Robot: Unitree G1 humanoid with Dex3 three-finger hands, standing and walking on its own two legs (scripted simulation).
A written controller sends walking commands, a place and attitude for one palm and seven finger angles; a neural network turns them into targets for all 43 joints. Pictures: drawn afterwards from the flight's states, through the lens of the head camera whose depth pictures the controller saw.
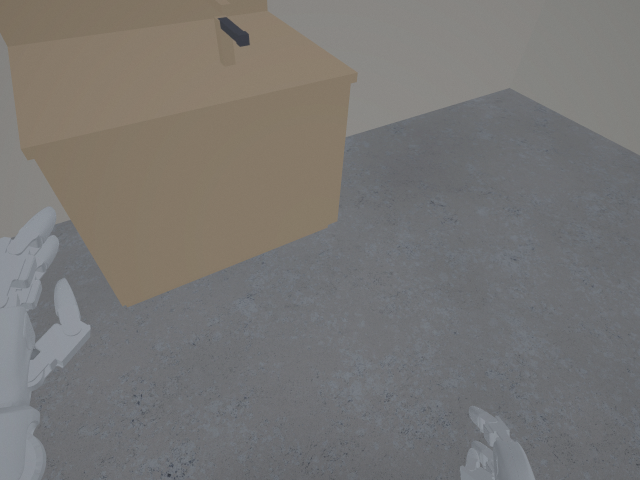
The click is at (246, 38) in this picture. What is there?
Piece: tap's lever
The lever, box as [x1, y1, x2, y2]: [235, 31, 249, 46]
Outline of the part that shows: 245,31 235,32 236,43 240,46 249,44 248,34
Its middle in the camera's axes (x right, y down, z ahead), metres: -0.21 -0.53 +1.02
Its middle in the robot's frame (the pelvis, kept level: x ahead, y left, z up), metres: +1.12 +0.29 +0.09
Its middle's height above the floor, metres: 0.86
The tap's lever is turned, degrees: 0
